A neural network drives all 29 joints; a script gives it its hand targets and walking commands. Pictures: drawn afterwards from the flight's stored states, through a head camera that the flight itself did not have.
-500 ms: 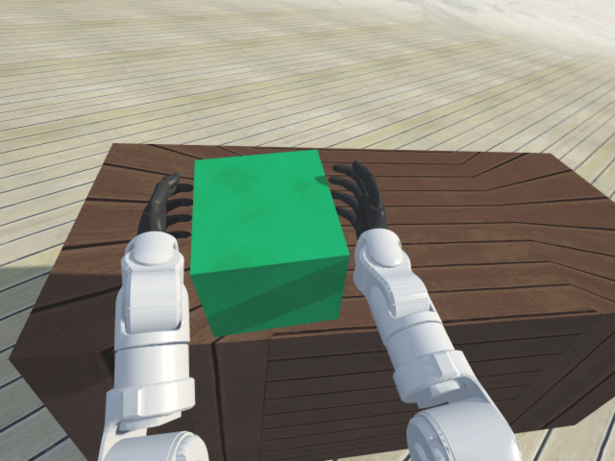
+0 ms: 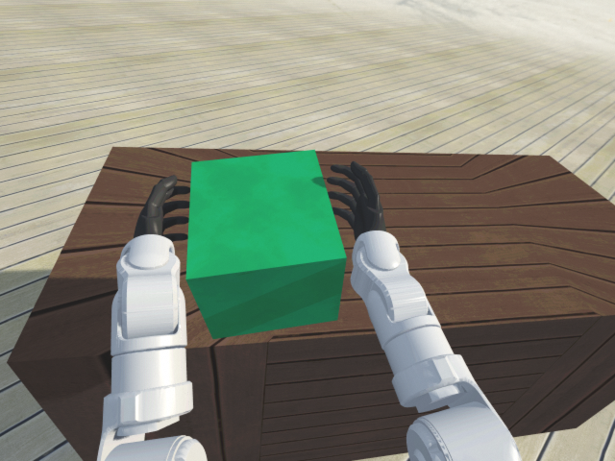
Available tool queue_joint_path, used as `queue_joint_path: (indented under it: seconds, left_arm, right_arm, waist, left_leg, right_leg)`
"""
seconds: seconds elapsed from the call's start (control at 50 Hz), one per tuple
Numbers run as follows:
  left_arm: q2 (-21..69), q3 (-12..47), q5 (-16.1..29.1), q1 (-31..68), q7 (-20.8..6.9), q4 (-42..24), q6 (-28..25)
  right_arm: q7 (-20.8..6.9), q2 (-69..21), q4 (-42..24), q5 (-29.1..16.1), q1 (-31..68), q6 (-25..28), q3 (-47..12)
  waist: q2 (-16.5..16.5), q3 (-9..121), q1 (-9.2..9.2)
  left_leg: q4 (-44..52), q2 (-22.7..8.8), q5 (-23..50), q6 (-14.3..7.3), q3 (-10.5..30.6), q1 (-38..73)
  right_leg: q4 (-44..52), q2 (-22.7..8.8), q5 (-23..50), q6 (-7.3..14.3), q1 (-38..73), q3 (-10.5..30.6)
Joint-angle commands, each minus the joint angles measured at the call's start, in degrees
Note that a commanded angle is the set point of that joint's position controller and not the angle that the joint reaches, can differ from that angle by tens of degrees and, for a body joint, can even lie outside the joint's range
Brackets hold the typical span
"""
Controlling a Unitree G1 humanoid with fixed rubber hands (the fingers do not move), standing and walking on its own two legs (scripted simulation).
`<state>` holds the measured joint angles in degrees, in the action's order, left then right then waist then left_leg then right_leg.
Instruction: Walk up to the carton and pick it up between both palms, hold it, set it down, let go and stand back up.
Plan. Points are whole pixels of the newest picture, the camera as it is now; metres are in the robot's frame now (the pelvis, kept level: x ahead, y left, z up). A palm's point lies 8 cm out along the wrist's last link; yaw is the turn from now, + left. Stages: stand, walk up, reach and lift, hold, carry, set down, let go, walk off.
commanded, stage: hold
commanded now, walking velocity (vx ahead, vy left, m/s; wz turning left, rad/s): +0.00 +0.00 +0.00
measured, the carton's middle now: (265, 241) +0.38 +0.01 +0.13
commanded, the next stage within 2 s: none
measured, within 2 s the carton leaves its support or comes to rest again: neither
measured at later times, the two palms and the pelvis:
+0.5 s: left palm (153, 240) +0.35 +0.15 +0.17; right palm (366, 225) +0.35 -0.11 +0.19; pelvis -0.01 +0.00 +0.00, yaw +0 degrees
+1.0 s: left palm (154, 245) +0.35 +0.15 +0.16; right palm (365, 227) +0.35 -0.11 +0.18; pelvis -0.01 +0.00 +0.00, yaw +0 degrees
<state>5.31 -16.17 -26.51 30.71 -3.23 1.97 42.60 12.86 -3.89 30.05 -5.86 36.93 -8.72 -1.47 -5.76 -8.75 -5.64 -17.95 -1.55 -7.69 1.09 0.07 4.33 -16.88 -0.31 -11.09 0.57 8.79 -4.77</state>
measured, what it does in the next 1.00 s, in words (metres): stands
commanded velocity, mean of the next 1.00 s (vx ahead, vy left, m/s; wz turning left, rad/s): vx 0.00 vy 0.00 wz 0.00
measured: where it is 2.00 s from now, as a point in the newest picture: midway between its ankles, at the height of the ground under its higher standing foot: outside the picture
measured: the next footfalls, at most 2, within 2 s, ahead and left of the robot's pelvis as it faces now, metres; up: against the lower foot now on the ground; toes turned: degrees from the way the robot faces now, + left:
none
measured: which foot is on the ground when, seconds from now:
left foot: down 0.00-1.00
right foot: down 0.00-1.00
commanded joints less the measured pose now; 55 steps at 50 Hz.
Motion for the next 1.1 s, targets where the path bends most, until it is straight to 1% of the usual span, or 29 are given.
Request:
queue_joint_path:
  seconds: [0.0, 0.02, 0.08, 0.16, 0.18, 0.2, 0.22, 0.24, 0.32, 0.34, 0.4, 0.44, 0.46, 0.48, 0.52, 0.56, 0.6, 0.7, 0.72, 0.76, 0.78, 0.82, 0.86, 0.88, 0.94, 0.96, 0.98, 1.04, 1.08]
  left_arm:
    - [25.0, 25.0, 9.5, 37.0, -7.9, -9.0, -4.9]
    - [25.5, 25.5, 9.9, 37.0, -7.7, -9.4, -5.1]
    - [24.8, 24.4, 9.7, 37.9, -7.7, -7.0, -5.2]
    - [25.3, 24.6, 9.9, 38.2, -7.7, -7.0, -5.7]
    - [25.0, 24.8, 9.9, 38.3, -7.6, -7.3, -5.7]
    - [24.6, 24.3, 9.6, 38.2, -7.6, -6.8, -5.6]
    - [24.6, 24.4, 9.9, 39.0, -7.6, -7.0, -5.9]
    - [25.1, 24.1, 9.9, 38.8, -7.6, -6.9, -5.9]
    - [24.3, 22.4, 8.7, 39.0, -7.8, -4.7, -5.6]
    - [24.1, 22.1, 8.6, 38.9, -7.9, -4.8, -5.7]
    - [23.9, 21.6, 8.7, 39.2, -7.7, -4.8, -5.8]
    - [24.3, 22.2, 8.6, 39.3, -7.6, -5.3, -6.0]
    - [24.9, 22.6, 8.8, 39.1, -7.5, -6.4, -6.1]
    - [24.5, 21.9, 8.2, 39.1, -7.5, -4.6, -5.8]
    - [24.4, 21.8, 8.2, 39.6, -7.6, -4.5, -6.1]
    - [25.0, 22.1, 8.4, 40.0, -7.5, -4.2, -6.2]
    - [24.9, 22.8, 8.5, 40.3, -7.3, -5.0, -6.3]
    - [25.5, 23.9, 9.3, 40.3, -6.8, -6.2, -7.0]
    - [25.5, 24.2, 9.4, 39.7, -6.7, -6.5, -7.1]
    - [25.2, 23.8, 8.9, 39.0, -6.6, -5.9, -7.0]
    - [25.0, 23.2, 8.7, 38.2, -6.6, -5.8, -6.8]
    - [23.9, 22.3, 8.1, 37.8, -7.0, -4.9, -6.4]
    - [24.6, 23.3, 8.9, 38.6, -7.1, -7.7, -6.7]
    - [25.0, 23.8, 9.1, 38.5, -7.2, -6.9, -6.5]
    - [24.7, 22.9, 8.5, 39.0, -7.2, -6.1, -6.7]
    - [24.6, 23.0, 8.2, 39.0, -7.2, -6.2, -6.7]
    - [25.2, 23.3, 8.2, 38.6, -7.1, -6.3, -6.6]
    - [25.0, 23.1, 8.3, 39.4, -7.2, -5.9, -6.4]
    - [25.2, 23.0, 8.4, 39.1, -7.3, -5.3, -6.4]
  right_arm:
    - [-6.5, -23.2, -13.1, -1.5, 34.8, 3.3, -15.3]
    - [-6.7, -23.3, -14.2, -1.8, 35.3, 3.6, -15.6]
    - [-6.8, -23.1, -11.9, -0.5, 35.7, 3.3, -14.2]
    - [-6.9, -23.7, -13.0, -0.4, 36.7, 3.9, -14.4]
    - [-6.8, -23.6, -12.8, -0.2, 36.0, 3.9, -14.6]
    - [-6.7, -23.3, -11.7, -0.1, 35.3, 3.7, -14.4]
    - [-6.8, -23.3, -11.5, -0.2, 35.4, 3.7, -14.2]
    - [-6.9, -23.6, -11.8, -0.1, 36.1, 3.8, -14.2]
    - [-7.2, -23.3, -10.2, 0.5, 36.5, 3.6, -13.1]
    - [-7.2, -23.7, -9.8, 0.6, 36.3, 3.8, -13.1]
    - [-7.2, -23.3, -8.9, 0.6, 36.0, 3.9, -12.9]
    - [-7.4, -23.1, -8.8, 1.0, 35.8, 4.2, -12.6]
    - [-7.4, -23.5, -9.1, 0.5, 35.6, 4.4, -12.5]
    - [-7.3, -23.3, -8.9, 0.9, 36.1, 4.4, -12.6]
    - [-7.5, -23.1, -8.4, 1.1, 36.6, 4.8, -11.9]
    - [-7.8, -23.0, -8.2, 1.4, 37.3, 5.4, -11.5]
    - [-7.9, -22.6, -7.7, 1.8, 36.2, 5.6, -10.9]
    - [-7.7, -23.7, -9.8, 1.1, 37.3, 6.0, -12.5]
    - [-7.7, -23.6, -10.1, 1.0, 36.8, 6.0, -12.7]
    - [-7.5, -23.3, -9.6, 1.0, 36.4, 5.9, -12.9]
    - [-7.4, -23.1, -9.4, 0.7, 35.9, 5.6, -13.4]
    - [-7.4, -22.8, -7.7, 1.0, 34.3, 5.0, -12.9]
    - [-7.4, -23.1, -9.0, 0.9, 34.4, 5.3, -13.1]
    - [-7.4, -22.7, -9.3, 0.6, 34.7, 5.4, -13.0]
    - [-7.6, -22.5, -8.2, 1.3, 35.1, 5.5, -12.4]
    - [-7.7, -22.7, -8.2, 1.3, 35.0, 5.6, -11.9]
    - [-7.8, -22.3, -9.5, 1.1, 35.6, 6.0, -12.5]
    - [-7.8, -22.4, -8.4, 1.6, 35.9, 6.0, -12.0]
    - [-7.9, -22.1, -7.5, 1.9, 35.1, 6.0, -11.2]
  waist:
    - [7.6, 21.5, -0.68]
    - [7.9, 22.9, -0.70]
    - [7.0, 21.1, -0.78]
    - [7.1, 23.1, -0.68]
    - [7.1, 24.0, -1.20]
    - [7.2, 22.6, -1.17]
    - [7.1, 23.3, -1.43]
    - [7.1, 23.0, -0.87]
    - [6.7, 21.9, -0.41]
    - [6.3, 21.9, -0.06]
    - [6.0, 22.0, -0.12]
    - [7.5, 22.1, -0.20]
    - [7.0, 22.7, -0.53]
    - [6.8, 22.0, -0.62]
    - [6.7, 21.7, -0.28]
    - [7.2, 21.3, -0.09]
    - [8.0, 22.2, -1.05]
    - [7.5, 24.9, -0.52]
    - [7.4, 25.6, -0.92]
    - [7.7, 24.9, -0.65]
    - [7.0, 24.4, -0.17]
    - [6.1, 21.9, -0.61]
    - [6.7, 24.2, -0.86]
    - [7.3, 23.9, -1.19]
    - [7.3, 21.9, -0.48]
    - [8.0, 21.8, -0.88]
    - [8.3, 23.2, -0.44]
    - [7.5, 21.5, -0.39]
    - [7.6, 20.8, -1.06]
  left_leg:
    - [0.8, 2.5, 13.1, -0.9, -4.3, 7.9]
    - [0.6, 2.5, 13.8, -0.8, -4.0, 8.5]
    - [1.5, 2.5, 9.7, -1.4, -4.1, 7.7]
    - [1.2, 2.5, 10.0, -1.6, -4.2, 7.7]
    - [1.2, 2.6, 10.9, -1.5, -4.0, 8.3]
    - [1.0, 2.6, 11.1, -1.6, -4.1, 7.9]
    - [1.1, 2.6, 9.7, -1.6, -4.1, 7.9]
    - [1.3, 2.5, 9.6, -1.7, -4.0, 7.8]
    - [2.0, 2.6, 7.3, -2.3, -4.5, 6.3]
    - [2.2, 2.6, 7.8, -2.4, -4.7, 6.0]
    - [2.0, 2.5, 8.2, -2.2, -4.5, 6.3]
    - [1.8, 2.6, 9.2, -1.8, -4.6, 6.8]
    - [1.5, 2.4, 10.5, -1.6, -4.5, 7.6]
    - [1.6, 2.5, 9.5, -1.6, -4.4, 7.8]
    - [1.9, 2.5, 7.7, -1.9, -4.6, 7.0]
    - [2.0, 2.3, 8.1, -2.0, -4.7, 7.0]
    - [1.7, 2.1, 9.0, -1.4, -4.7, 8.2]
    - [1.0, 2.5, 10.6, -1.6, -4.5, 8.1]
    - [0.5, 2.5, 12.4, -1.3, -4.2, 8.8]
    - [0.4, 2.6, 12.2, -1.5, -4.2, 9.0]
    - [0.5, 2.6, 12.5, -1.5, -4.4, 8.7]
    - [1.1, 2.6, 10.4, -2.1, -4.5, 7.9]
    - [1.2, 2.5, 11.3, -1.7, -4.3, 8.3]
    - [0.8, 2.5, 12.0, -1.4, -4.2, 8.3]
    - [1.2, 2.3, 11.1, -1.5, -4.3, 8.0]
    - [1.2, 2.4, 10.6, -1.3, -4.5, 8.2]
    - [1.1, 2.3, 11.6, -1.2, -4.5, 8.6]
    - [1.6, 2.3, 9.9, -1.6, -4.6, 8.0]
    - [1.7, 2.3, 9.4, -1.5, -4.6, 8.0]
  right_leg:
    - [3.2, 1.6, 10.5, -2.3, -5.2, -2.8]
    - [3.3, 1.9, 11.0, -2.2, -4.6, -3.0]
    - [4.0, 1.4, 7.7, -2.2, -6.1, -2.9]
    - [3.2, 1.4, 9.2, -2.4, -5.3, -2.8]
    - [3.3, 1.5, 10.2, -2.5, -5.0, -2.9]
    - [3.5, 1.3, 10.0, -2.4, -4.9, -2.8]
    - [3.5, 1.3, 8.9, -2.5, -5.4, -2.8]
    - [3.5, 1.3, 8.8, -2.4, -5.5, -3.0]
    - [3.6, 1.1, 6.9, -2.5, -5.3, -2.6]
    - [3.4, 1.1, 7.7, -2.6, -5.3, -2.8]
    - [3.4, 1.2, 8.1, -2.5, -5.0, -2.9]
    - [3.6, 1.2, 7.9, -2.4, -5.7, -3.1]
    - [3.5, 1.6, 8.6, -2.3, -5.4, -3.1]
    - [3.7, 1.4, 8.0, -2.3, -5.7, -3.1]
    - [3.9, 1.3, 5.5, -2.3, -6.7, -3.2]
    - [3.9, 1.4, 5.3, -2.1, -6.9, -3.3]
    - [3.8, 1.5, 5.9, -1.9, -7.1, -3.4]
    - [3.4, 1.3, 8.5, -2.1, -5.9, -2.9]
    - [3.2, 1.5, 10.4, -2.2, -5.7, -3.2]
    - [3.3, 1.5, 10.1, -2.3, -5.5, -3.4]
    - [3.3, 1.5, 10.2, -2.4, -5.4, -3.3]
    - [3.5, 1.2, 9.7, -2.6, -5.3, -2.9]
    - [3.2, 1.4, 10.6, -2.4, -4.6, -3.0]
    - [3.3, 1.3, 10.9, -2.2, -4.8, -3.2]
    - [3.7, 1.4, 8.1, -2.0, -5.9, -3.3]
    - [3.6, 1.3, 8.1, -2.0, -6.3, -3.4]
    - [3.5, 1.6, 8.2, -1.8, -5.8, -3.5]
    - [4.0, 1.3, 6.9, -1.9, -6.4, -3.2]
    - [4.1, 1.3, 6.8, -1.8, -6.3, -3.5]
